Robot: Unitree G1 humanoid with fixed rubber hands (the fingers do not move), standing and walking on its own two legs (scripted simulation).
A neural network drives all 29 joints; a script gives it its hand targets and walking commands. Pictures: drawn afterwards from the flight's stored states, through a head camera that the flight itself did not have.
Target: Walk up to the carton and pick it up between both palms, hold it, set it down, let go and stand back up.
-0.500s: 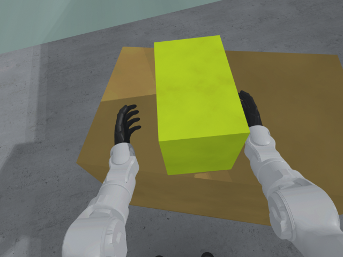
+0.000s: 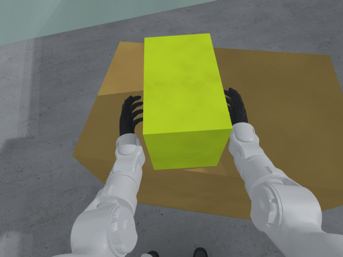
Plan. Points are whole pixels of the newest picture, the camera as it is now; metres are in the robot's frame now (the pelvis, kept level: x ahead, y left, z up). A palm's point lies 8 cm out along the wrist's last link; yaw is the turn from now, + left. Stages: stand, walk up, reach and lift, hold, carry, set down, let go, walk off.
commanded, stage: reach and lift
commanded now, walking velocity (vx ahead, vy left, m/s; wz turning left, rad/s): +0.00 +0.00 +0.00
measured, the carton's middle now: (181, 103) +0.50 +0.04 +0.00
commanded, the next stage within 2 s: none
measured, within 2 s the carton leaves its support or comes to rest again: neither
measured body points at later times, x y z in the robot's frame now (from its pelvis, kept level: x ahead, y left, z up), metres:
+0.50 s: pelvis +0.03 +0.01 +0.02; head +0.13 +0.02 +0.46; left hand +0.41 +0.16 +0.01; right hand +0.45 -0.10 +0.01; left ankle +0.00 +0.15 -0.72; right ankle +0.04 -0.08 -0.72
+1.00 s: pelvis +0.03 +0.00 +0.02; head +0.14 +0.01 +0.46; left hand +0.41 +0.16 +0.01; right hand +0.45 -0.10 +0.01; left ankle +0.00 +0.15 -0.72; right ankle +0.04 -0.08 -0.72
